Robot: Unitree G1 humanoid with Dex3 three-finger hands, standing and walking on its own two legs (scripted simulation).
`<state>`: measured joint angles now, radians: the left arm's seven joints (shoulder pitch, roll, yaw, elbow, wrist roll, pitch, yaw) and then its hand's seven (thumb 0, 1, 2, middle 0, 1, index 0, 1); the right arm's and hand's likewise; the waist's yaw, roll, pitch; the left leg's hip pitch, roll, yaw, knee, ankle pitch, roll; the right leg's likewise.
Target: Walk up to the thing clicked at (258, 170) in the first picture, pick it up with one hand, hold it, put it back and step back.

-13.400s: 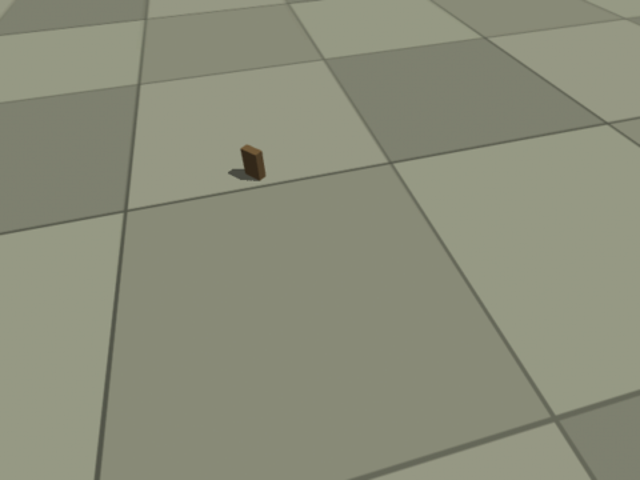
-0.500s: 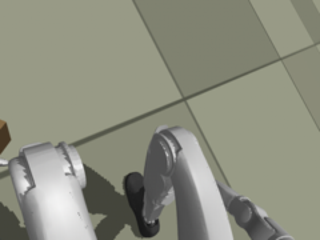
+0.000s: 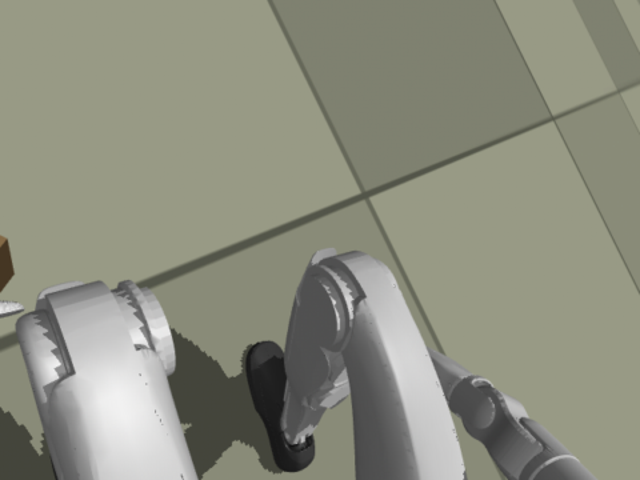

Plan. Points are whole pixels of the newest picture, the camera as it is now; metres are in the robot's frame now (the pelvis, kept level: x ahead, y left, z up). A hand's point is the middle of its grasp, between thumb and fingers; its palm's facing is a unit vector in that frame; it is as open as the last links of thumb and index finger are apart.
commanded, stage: close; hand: left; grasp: from the side
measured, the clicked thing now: out of the picture +0.39 +0.30 -0.20
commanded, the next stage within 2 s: settle in 1.24 s
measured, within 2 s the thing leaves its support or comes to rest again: leaves its support in 1.70 s
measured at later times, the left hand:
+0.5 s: hand out of the picture +0.38 +0.31 -0.17, palm faces +0.46 -0.89 +0.02, open 13.0 cm
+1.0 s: hand out of the picture +0.38 +0.32 -0.17, palm faces +0.47 -0.88 +0.02, open 13.0 cm
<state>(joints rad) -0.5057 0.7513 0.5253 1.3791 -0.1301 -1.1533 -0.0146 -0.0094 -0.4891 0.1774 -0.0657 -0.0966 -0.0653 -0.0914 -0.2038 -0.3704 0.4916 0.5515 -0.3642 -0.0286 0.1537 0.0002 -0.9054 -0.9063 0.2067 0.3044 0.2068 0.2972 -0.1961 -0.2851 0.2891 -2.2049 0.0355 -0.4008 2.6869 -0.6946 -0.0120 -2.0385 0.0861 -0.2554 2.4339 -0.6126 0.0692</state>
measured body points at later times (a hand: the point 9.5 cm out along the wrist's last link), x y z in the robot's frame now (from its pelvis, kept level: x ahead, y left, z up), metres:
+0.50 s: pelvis +0.00 +0.00 +0.00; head +0.20 +0.20 +0.34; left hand +0.35 +0.35 -0.17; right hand +0.19 -0.23 -0.02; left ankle +0.09 +0.13 -0.24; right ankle +0.14 -0.12 -0.24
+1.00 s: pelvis +0.00 +0.00 +0.00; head +0.20 +0.21 +0.34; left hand +0.35 +0.36 -0.17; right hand +0.19 -0.22 -0.02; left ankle +0.09 +0.13 -0.24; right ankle +0.14 -0.12 -0.24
